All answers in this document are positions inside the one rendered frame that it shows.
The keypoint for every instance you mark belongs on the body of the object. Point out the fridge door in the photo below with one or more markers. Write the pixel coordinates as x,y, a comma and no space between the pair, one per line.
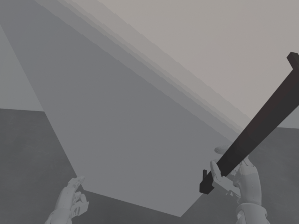
140,92

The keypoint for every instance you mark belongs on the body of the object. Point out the right robot hand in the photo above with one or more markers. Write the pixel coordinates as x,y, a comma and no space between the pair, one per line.
245,176

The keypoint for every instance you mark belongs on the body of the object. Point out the handle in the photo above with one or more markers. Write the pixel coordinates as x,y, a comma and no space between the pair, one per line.
282,102

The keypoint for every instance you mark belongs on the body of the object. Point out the left robot hand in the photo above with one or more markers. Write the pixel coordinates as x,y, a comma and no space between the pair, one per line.
68,197

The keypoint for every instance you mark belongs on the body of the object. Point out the robot right forearm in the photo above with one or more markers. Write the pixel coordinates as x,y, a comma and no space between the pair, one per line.
250,213

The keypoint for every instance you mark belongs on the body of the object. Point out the robot left forearm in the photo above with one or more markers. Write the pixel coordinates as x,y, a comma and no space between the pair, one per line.
60,216

